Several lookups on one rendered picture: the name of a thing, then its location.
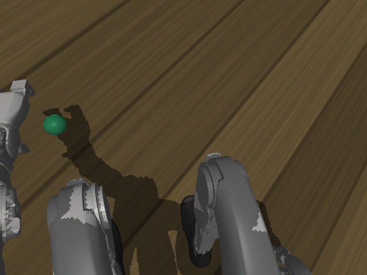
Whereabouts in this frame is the left robot arm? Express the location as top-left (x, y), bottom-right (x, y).
top-left (0, 123), bottom-right (21, 275)

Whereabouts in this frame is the right robot hand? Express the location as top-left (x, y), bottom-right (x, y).
top-left (272, 246), bottom-right (313, 275)

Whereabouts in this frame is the ball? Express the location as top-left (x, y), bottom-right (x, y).
top-left (43, 115), bottom-right (67, 135)

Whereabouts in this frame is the right robot foot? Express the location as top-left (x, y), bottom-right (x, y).
top-left (181, 195), bottom-right (212, 268)

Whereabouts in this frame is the left robot hand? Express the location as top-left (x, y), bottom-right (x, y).
top-left (0, 79), bottom-right (35, 154)

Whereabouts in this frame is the left robot foot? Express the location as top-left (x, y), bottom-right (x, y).
top-left (111, 220), bottom-right (126, 275)

